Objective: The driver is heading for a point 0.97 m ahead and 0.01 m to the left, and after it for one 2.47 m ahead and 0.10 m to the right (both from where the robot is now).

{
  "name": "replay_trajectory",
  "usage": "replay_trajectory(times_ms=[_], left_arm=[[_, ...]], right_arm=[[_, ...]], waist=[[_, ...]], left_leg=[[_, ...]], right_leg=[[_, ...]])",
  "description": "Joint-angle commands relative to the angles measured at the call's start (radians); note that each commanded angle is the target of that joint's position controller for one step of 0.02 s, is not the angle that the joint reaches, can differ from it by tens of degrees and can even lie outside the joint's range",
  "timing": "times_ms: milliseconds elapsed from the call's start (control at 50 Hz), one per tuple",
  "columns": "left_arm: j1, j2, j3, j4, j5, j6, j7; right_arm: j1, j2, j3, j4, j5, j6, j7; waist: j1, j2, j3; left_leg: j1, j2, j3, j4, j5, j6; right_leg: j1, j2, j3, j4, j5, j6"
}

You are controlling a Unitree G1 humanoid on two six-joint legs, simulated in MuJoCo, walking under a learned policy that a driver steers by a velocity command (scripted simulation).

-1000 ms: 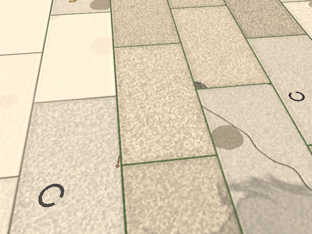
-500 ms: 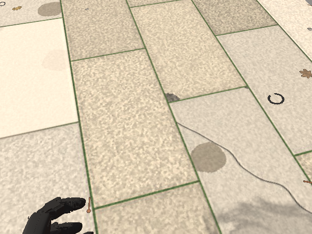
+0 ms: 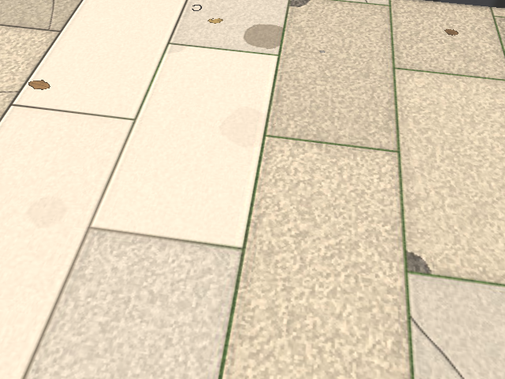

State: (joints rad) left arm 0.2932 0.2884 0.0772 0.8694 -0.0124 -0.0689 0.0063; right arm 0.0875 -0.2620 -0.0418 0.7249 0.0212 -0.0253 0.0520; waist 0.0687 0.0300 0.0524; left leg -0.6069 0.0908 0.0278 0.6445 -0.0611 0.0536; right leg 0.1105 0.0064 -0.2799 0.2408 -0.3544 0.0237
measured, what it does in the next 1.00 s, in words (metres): walks ahead: left foot, then right foot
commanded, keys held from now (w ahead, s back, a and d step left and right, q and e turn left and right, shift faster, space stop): w+q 0.22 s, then w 0.10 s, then w+e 0.18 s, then e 0.50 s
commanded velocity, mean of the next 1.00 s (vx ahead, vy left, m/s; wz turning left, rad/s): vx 0.35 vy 0.00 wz -0.02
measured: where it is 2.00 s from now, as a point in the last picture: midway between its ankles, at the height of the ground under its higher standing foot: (277, 258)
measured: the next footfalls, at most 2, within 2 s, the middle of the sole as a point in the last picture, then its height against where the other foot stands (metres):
left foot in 0.06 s outside the picture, level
right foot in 0.58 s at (289, 344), level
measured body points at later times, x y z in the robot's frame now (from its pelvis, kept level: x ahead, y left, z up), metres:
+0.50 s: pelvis +0.30 +0.04 +0.01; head +0.32 +0.05 +0.46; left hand +0.47 +0.30 -0.08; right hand +0.40 -0.24 -0.10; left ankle +0.17 +0.10 -0.73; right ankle +0.50 -0.07 -0.70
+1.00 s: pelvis +0.49 +0.04 +0.01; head +0.53 +0.03 +0.46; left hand +0.64 +0.33 -0.09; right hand +0.65 -0.24 -0.09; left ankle +0.58 +0.20 -0.70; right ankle +0.51 -0.05 -0.73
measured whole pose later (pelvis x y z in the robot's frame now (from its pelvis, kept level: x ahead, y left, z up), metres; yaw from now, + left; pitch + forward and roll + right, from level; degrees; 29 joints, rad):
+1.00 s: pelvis +0.49 +0.04 +0.01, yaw -6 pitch +3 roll +0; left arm 0.20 0.32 0.07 0.71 -0.02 0.03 0.02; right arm 0.13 -0.29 -0.04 0.67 0.00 -0.02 -0.03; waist 0.03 0.01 0.03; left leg -0.51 -0.02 -0.14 0.70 -0.26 -0.09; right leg -0.33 0.14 0.18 0.49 -0.20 -0.06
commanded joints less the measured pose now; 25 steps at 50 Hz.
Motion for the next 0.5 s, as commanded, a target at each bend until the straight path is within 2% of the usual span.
replay_trajectory(times_ms=[20, 40, 60, 80, 100, 120, 140, 160, 180, 200, 240, 280, 340, 400, 460, 500], left_arm=[[-0.034, 0.216, 0.053, -0.057, -0.016, 0.017, 0.012], [-0.053, 0.212, 0.049, -0.063, -0.021, 0.025, 0.013], [-0.041, 0.178, 0.034, -0.077, -0.004, 0.020, 0.017], [0.048, 0.022, -0.012, -0.134, 0.034, -0.005, 0.005], [-0.031, 0.085, -0.012, -0.146, 0.001, -0.047, -0.007], [-0.133, 0.141, 0.003, -0.178, -0.038, -0.068, -0.016], [-0.147, 0.131, -0.002, -0.181, -0.030, -0.081, -0.012], [-0.142, 0.134, 0.003, -0.169, -0.002, -0.083, -0.003], [-0.122, 0.145, 0.010, -0.161, 0.012, -0.074, -0.002], [-0.110, 0.144, 0.013, -0.161, 0.017, -0.061, -0.004], [-0.103, 0.114, 0.007, -0.162, 0.026, -0.040, -0.005], [-0.157, 0.087, -0.004, -0.178, 0.027, -0.030, -0.005], [-0.246, 0.055, -0.020, -0.193, 0.020, -0.035, -0.017], [-0.325, 0.057, -0.026, -0.209, 0.002, -0.043, -0.032], [-0.371, 0.075, -0.024, -0.232, -0.004, -0.048, -0.048], [-0.369, 0.079, -0.024, -0.242, -0.005, -0.051, -0.063]], right_arm=[[0.042, -0.133, -0.050, -0.082, 0.003, -0.005, 0.006], [0.189, -0.178, -0.079, -0.047, 0.007, -0.002, -0.001], [0.362, -0.258, -0.118, -0.003, 0.010, 0.008, -0.021], [0.333, -0.371, -0.134, -0.007, 0.017, 0.005, -0.031], [0.349, -0.303, -0.109, -0.052, 0.003, -0.016, -0.022], [0.318, -0.239, -0.091, -0.043, -0.006, -0.032, -0.017], [0.264, -0.211, -0.083, -0.046, -0.001, -0.041, -0.017], [0.192, -0.176, -0.073, -0.059, -0.002, -0.043, -0.019], [0.148, -0.147, -0.062, -0.078, -0.014, -0.045, -0.024], [0.134, -0.146, -0.060, -0.088, -0.019, -0.045, -0.028], [0.145, -0.158, -0.063, -0.084, -0.011, -0.049, -0.039], [0.176, -0.173, -0.066, -0.069, -0.011, -0.050, -0.054], [0.212, -0.167, -0.060, -0.046, -0.010, -0.046, -0.063], [0.263, -0.177, -0.057, -0.016, -0.012, -0.050, -0.060], [0.300, -0.181, -0.058, 0.017, -0.015, -0.046, -0.059], [0.305, -0.189, -0.062, 0.032, -0.015, -0.037, -0.063]], waist=[[-0.095, -0.108, -0.054], [-0.182, -0.095, -0.132], [-0.254, -0.021, -0.224], [-0.123, 0.255, -0.281], [-0.181, 0.134, -0.427], [-0.199, 0.073, -0.291], [-0.158, 0.012, -0.197], [-0.113, -0.023, -0.140], [-0.077, -0.006, -0.122], [-0.061, 0.006, -0.114], [-0.050, -0.005, -0.100], [-0.068, 0.001, -0.070], [-0.113, 0.035, -0.053], [-0.160, 0.049, -0.019], [-0.175, 0.039, 0.012], [-0.163, 0.040, 0.014]], left_leg=[[0.123, -0.091, 0.083, -0.006, -0.136, 0.061], [0.329, -0.140, 0.098, -0.063, -0.099, 0.096], [0.637, -0.095, -0.033, -0.089, -0.078, 0.145], [0.944, 0.158, -0.596, -0.178, -0.244, 0.323], [1.018, 0.244, -0.885, -0.338, -0.373, 0.381], [0.944, 0.226, -0.753, -0.372, -0.311, 0.325], [0.804, 0.184, -0.624, -0.366, -0.218, 0.289], [0.665, 0.144, -0.523, -0.366, -0.103, 0.260], [0.573, 0.113, -0.459, -0.384, -0.006, 0.249], [0.520, 0.099, -0.435, -0.404, 0.049, 0.249], [0.457, 0.082, -0.360, -0.422, 0.165, 0.254], [0.424, 0.055, -0.287, -0.438, 0.214, 0.236], [0.403, 0.002, -0.195, -0.440, 0.150, 0.177], [0.444, 0.040, -0.199, -0.458, 0.040, 0.163], [0.604, 0.108, -0.208, -0.421, 0.101, 0.157], [0.692, 0.140, -0.195, -0.379, 0.206, 0.142]], right_leg=[[0.014, -0.295, 0.055, 0.197, 0.986, -0.137], [-0.051, -0.261, 0.027, 0.397, 1.013, -0.108], [-0.274, -0.220, 0.025, 0.690, 0.773, -0.059], [-0.739, -0.012, 0.095, 1.044, -0.166, 0.010], [-0.855, 0.027, 0.353, 1.165, -0.265, -0.004], [-0.944, -0.022, 0.372, 1.154, -0.168, -0.029], [-0.924, -0.068, 0.367, 1.071, -0.078, -0.046], [-0.858, -0.102, 0.368, 0.980, -0.019, -0.041], [-0.783, -0.124, 0.376, 0.929, 0.022, -0.036], [-0.741, -0.127, 0.374, 0.895, 0.043, -0.024], [-0.722, -0.125, 0.348, 0.813, 0.083, 0.008], [-0.738, -0.117, 0.326, 0.686, 0.196, 0.035], [-0.678, -0.088, 0.303, 0.450, 0.427, 0.039], [-0.664, -0.075, 0.289, 0.340, 0.543, 0.015], [-0.768, -0.072, 0.295, 0.290, 0.460, -0.035], [-0.799, -0.062, 0.290, 0.277, 0.365, -0.071]])
Keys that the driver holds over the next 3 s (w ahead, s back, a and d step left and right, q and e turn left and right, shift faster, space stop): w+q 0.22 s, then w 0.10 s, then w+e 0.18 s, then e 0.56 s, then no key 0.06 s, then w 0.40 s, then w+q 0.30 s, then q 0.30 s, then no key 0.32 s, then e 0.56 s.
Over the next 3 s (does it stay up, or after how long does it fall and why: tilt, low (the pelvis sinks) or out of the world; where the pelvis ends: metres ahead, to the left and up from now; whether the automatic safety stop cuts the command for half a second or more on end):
stays up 0.97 -0.05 -0.01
